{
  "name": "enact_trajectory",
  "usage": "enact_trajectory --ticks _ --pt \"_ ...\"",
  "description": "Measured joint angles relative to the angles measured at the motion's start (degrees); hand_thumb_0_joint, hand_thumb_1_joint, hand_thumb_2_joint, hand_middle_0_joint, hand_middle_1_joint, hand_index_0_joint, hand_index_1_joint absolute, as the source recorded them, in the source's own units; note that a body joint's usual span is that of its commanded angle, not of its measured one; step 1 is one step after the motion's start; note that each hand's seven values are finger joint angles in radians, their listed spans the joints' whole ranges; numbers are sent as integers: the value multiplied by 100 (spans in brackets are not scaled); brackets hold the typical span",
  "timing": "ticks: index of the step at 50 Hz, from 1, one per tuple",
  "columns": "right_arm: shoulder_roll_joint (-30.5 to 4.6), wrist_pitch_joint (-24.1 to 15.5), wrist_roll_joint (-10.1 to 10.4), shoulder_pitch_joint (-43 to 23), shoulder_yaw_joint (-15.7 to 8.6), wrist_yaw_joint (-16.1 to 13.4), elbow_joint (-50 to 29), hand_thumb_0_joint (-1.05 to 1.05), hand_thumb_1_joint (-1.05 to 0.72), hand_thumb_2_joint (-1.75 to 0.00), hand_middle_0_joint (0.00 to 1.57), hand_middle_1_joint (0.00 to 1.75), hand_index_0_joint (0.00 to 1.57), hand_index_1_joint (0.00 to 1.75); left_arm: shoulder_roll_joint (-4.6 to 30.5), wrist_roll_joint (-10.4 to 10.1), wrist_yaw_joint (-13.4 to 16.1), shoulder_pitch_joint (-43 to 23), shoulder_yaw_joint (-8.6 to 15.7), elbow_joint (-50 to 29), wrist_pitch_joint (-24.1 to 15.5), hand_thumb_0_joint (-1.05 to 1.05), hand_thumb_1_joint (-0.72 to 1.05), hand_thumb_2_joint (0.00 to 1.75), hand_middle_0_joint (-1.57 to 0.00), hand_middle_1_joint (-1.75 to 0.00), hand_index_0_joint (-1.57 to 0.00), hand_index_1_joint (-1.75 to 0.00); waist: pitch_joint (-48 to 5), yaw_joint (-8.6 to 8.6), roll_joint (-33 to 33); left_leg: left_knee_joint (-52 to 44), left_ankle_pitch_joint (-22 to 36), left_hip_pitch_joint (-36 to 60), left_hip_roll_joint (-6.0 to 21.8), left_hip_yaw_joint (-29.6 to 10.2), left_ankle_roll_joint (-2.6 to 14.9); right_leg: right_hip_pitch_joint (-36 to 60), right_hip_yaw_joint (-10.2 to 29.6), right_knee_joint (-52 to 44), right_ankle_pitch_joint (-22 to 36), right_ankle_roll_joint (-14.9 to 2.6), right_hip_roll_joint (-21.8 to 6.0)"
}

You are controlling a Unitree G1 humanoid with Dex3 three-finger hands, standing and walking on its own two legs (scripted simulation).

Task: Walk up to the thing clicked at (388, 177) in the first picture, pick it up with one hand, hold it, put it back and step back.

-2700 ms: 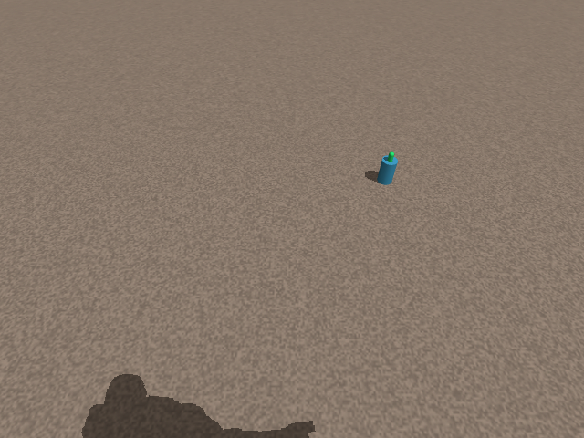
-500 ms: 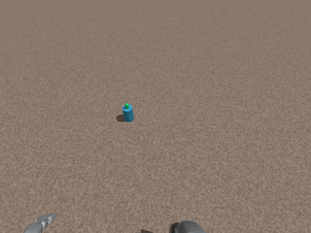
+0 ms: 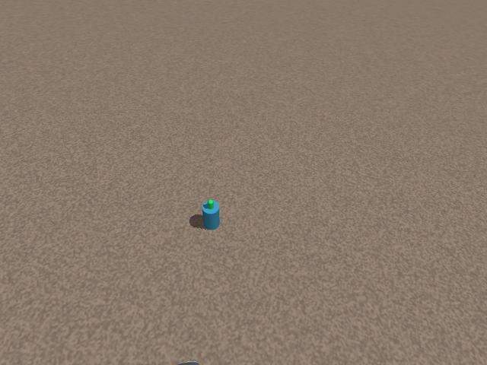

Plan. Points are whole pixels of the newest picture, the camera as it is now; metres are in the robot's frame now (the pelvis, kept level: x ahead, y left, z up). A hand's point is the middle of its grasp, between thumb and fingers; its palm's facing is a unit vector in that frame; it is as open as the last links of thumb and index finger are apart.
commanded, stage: walk up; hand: left
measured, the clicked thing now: (211, 212) +0.86 +0.15 -0.66
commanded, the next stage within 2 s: none
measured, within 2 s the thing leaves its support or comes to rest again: neither
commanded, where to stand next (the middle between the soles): +0.57 -0.01 m, yaw +0 degrees
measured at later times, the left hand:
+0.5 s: hand (133, 276) +0.31 +0.24 -0.11, palm faces -0.03 -0.92 -0.40, open 7.4 cm
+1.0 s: hand (131, 235) +0.42 +0.28 -0.14, palm faces -0.07 -0.94 -0.34, open 7.4 cm
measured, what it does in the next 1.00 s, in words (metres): walks ahead: right foot, then left foot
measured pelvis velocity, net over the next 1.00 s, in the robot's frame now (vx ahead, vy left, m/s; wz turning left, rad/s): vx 0.37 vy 0.01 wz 0.00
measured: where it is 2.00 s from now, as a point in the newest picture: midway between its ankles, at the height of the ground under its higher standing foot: (241, 290)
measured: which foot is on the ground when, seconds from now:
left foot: down 0.00-0.40, up 0.42-0.74, down 0.76-1.00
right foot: up 0.00-0.36, down 0.38-0.80, up 0.82-1.00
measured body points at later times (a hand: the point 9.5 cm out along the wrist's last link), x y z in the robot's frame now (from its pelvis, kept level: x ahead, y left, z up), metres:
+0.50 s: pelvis +0.20 -0.03 +0.00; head +0.21 -0.05 +0.45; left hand +0.31 +0.29 -0.08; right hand +0.23 -0.36 -0.12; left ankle +0.13 +0.10 -0.66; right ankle +0.26 -0.15 -0.72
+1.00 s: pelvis +0.37 +0.01 +0.01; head +0.38 +0.03 +0.46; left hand +0.42 +0.33 -0.12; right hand +0.41 -0.32 -0.08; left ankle +0.39 +0.12 -0.72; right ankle +0.42 -0.14 -0.67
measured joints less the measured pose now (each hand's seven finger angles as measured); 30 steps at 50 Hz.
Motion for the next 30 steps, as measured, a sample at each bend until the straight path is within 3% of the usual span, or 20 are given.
enact_trajectory --ticks 3,5,10,14,19,21,25,27,30 --pt "88 -76 103 -38 41 -60 -163 0 -91 -90 20 30 21 30 13 -30 79 -85 -68 172 76 1 91 90 -20 -30 -20 -30 88 -121 -82 -4 -279 271 -16 87 49 -787 238 1673 32 -90 187" --pt "157 -77 151 16 105 -98 -223 0 -90 -90 20 30 21 30 46 -56 76 -156 -86 204 62 2 91 90 -20 -30 -20 -30 111 -170 -170 -275 -292 566 -51 152 57 -1209 221 1954 283 -83 121" --pt "144 -23 152 202 181 -111 -211 0 -90 -90 20 30 21 30 15 -30 -54 -356 -63 128 73 1 91 90 -20 -30 -20 -30 134 -252 -176 -780 -394 1169 -121 253 95 -1811 27 1121 737 95 -266" --pt "53 8 161 391 167 -92 -159 0 -90 -90 20 30 21 30 -59 18 -141 -563 -29 100 100 1 91 90 -20 -30 -20 -30 141 -345 -52 -887 -632 1523 -142 260 30 -1879 -47 163 1235 114 -441" --pt "-51 127 179 619 153 -102 -86 0 -90 -90 20 30 21 30 -99 20 -143 -744 19 34 0 1 91 90 -20 -30 -20 -30 77 -424 159 -344 -1323 1711 -24 174 -171 -1331 -180 -858 1651 1 -286" --pt "-80 194 180 618 150 -145 -28 0 -90 -90 20 30 21 30 -154 39 -74 -826 67 -18 -98 1 91 90 -20 -30 -20 -30 113 -407 366 617 -1670 1447 151 -28 -17 -1232 -300 -656 1594 68 -112" --pt "-67 305 203 367 195 -197 130 1 -90 -90 20 30 21 30 -318 -57 16 -828 -31 -192 -190 1 91 90 -20 -30 -20 -30 188 -259 482 2617 -1660 457 -161 -429 133 -954 -346 -576 1242 33 -96" --pt "-72 280 217 254 194 -173 116 1 -91 -90 20 30 20 30 -383 -72 44 -745 -85 -224 -190 1 91 90 -20 -30 -20 -30 187 -212 540 2654 -1444 76 -144 -442 124 -709 -372 -841 1263 33 -80" --pt "-47 244 179 135 157 -86 45 1 -91 -90 20 30 20 30 -380 -36 52 -597 -117 -238 -162 1 91 90 -20 -30 -20 -30 160 -160 542 1979 -1179 -280 -1 -385 46 -435 -414 -1125 1237 13 -58"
